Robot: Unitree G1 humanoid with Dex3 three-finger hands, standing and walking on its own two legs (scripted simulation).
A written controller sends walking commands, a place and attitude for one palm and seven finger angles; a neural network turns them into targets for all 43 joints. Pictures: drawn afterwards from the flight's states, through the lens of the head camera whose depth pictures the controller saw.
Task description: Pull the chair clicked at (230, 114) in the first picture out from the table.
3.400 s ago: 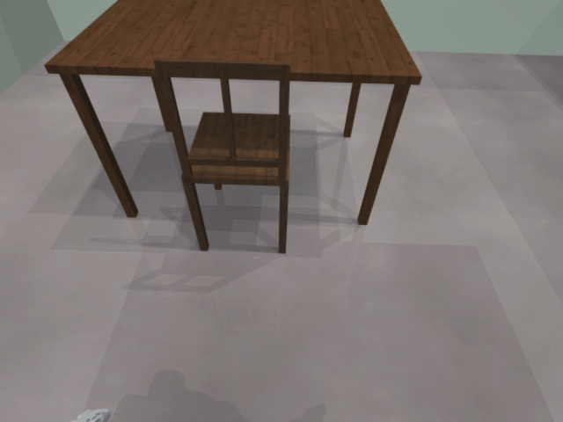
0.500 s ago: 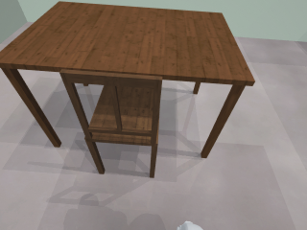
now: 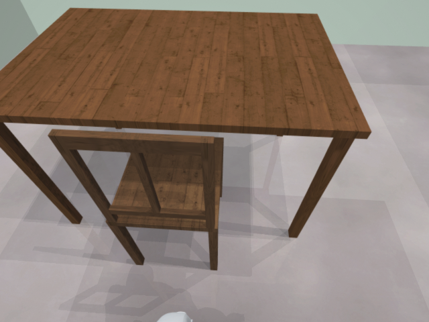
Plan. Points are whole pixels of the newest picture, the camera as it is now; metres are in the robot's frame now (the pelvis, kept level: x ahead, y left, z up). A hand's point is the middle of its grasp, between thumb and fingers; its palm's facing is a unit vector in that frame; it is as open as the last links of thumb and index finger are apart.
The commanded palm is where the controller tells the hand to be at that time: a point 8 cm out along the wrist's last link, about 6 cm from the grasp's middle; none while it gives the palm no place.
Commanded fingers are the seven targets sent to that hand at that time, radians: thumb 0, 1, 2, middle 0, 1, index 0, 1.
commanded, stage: come to a stop and stand still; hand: left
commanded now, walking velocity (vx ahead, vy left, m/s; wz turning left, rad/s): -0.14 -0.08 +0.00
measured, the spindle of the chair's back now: (148, 184) +0.45 +0.22 -0.11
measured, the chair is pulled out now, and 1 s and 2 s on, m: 0.00 0.00 0.00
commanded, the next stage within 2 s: look again from close up in 1.76 s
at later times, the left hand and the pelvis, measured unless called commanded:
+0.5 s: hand out of the picture -0.02 +0.22 -0.17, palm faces +0.00 -0.98 -0.21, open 7.4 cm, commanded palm none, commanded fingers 0.00 0.90 0.90 -0.20 -0.30 -0.20 -0.30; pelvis -0.03 +0.02 +0.01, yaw -2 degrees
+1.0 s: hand out of the picture -0.05 +0.10 -0.18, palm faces +0.06 -0.99 -0.13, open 7.4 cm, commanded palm none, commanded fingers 0.00 0.90 0.90 -0.20 -0.30 -0.20 -0.30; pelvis -0.03 -0.04 +0.00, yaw +0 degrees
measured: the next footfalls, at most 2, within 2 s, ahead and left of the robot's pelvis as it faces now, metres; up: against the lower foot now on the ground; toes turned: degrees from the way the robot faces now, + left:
left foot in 0.10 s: +0.06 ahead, +0.13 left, +0.00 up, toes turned +1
right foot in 0.58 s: -0.05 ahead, -0.11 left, +0.00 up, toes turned -3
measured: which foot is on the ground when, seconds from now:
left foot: up 0.00-0.08, down 0.10-1.00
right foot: down 0.00-0.12, up 0.14-0.56, down 0.58-1.00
